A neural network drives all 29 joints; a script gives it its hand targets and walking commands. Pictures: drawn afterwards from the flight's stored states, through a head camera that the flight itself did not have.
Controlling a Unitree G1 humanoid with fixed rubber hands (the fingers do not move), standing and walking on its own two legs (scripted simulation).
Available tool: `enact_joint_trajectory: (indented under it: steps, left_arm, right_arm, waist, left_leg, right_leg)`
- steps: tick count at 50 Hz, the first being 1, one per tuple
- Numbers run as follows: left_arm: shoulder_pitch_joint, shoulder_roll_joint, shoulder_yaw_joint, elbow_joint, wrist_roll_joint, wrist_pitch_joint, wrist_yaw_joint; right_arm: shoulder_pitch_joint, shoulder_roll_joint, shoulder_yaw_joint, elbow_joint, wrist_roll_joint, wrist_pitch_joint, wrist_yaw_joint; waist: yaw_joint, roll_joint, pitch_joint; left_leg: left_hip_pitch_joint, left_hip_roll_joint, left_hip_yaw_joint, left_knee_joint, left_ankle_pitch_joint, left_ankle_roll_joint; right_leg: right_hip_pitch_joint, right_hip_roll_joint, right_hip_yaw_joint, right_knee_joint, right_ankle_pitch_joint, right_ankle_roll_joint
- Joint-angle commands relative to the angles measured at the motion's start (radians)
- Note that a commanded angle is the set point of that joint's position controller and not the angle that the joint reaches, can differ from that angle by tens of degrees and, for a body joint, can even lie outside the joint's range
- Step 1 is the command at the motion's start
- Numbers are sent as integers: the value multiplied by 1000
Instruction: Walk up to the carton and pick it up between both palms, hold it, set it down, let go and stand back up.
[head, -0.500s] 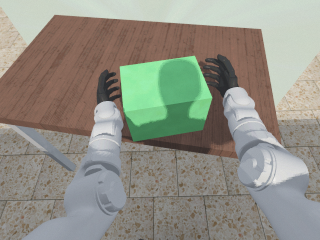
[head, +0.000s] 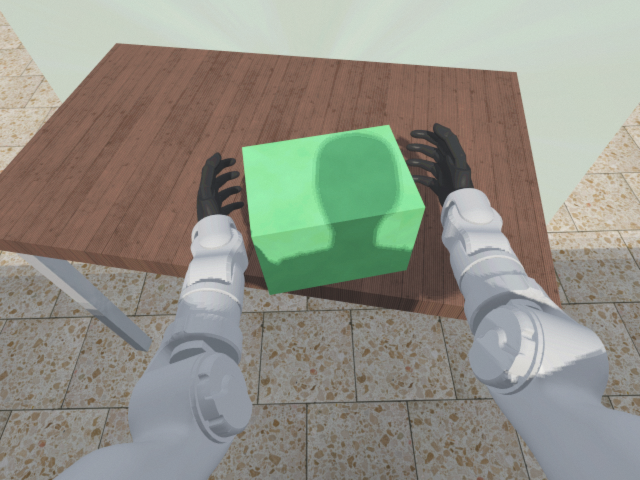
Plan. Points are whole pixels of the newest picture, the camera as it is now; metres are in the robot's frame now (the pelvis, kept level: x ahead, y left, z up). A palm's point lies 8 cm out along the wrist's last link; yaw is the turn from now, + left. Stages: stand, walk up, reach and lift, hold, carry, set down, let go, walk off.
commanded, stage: reach and lift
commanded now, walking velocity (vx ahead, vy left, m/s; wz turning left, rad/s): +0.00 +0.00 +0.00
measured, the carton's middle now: (328, 211) +0.48 +0.08 +0.01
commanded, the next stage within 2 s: none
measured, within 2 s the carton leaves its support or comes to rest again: leaves its support in 0.16 s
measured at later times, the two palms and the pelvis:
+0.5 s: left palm (199, 223) +0.36 +0.21 +0.10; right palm (461, 192) +0.43 -0.08 +0.13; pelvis -0.02 +0.00 +0.00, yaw +0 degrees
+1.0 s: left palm (197, 220) +0.35 +0.21 +0.12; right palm (477, 202) +0.40 -0.09 +0.14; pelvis -0.02 +0.01 +0.01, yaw +0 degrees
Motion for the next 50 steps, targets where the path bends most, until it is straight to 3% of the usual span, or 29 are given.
enact_joint_trajectory:
  steps: [1, 11, 26, 33, 43, 50]
  left_arm:
    - [-477, -516, -336, -96, -45, -31, -147]
    - [-537, -509, -383, -113, -69, -17, -153]
    - [-564, -445, -346, -110, -46, 66, -192]
    - [-558, -462, -375, -144, -51, 100, -203]
    - [-467, -483, -407, -169, -48, 160, -238]
    - [-473, -504, -456, -215, -66, 177, -252]
  right_arm:
    - [-422, 462, 222, -60, -38, -13, 116]
    - [-403, 506, 241, -46, -9, 11, 101]
    - [-411, 511, 220, -92, 8, 87, 82]
    - [-400, 524, 228, -114, 27, 109, 69]
    - [-360, 545, 317, -192, 101, 124, 36]
    - [-357, 571, 376, -239, 157, 120, 20]
  waist:
    - [-57, -31, -617]
    - [-85, -17, -594]
    - [-131, -29, -411]
    - [-161, -3, -410]
    - [-170, 10, -395]
    - [-183, 23, -381]
  left_leg:
    - [176, -41, 89, 37, 425, 21]
    - [174, -51, 79, 12, 316, 23]
    - [171, -72, 79, -59, 93, 52]
    - [222, -76, 75, -54, 131, 40]
    - [301, -85, 67, -42, 223, 27]
    - [343, -88, 52, -39, 216, 21]
  right_leg:
    - [524, -10, -56, -12, 504, 50]
    - [553, -14, -49, -35, 421, 48]
    - [604, -27, -38, -84, 238, 64]
    - [610, -24, -40, -94, 264, 59]
    - [650, -22, -39, -102, 371, 64]
    - [631, -21, -44, -119, 330, 63]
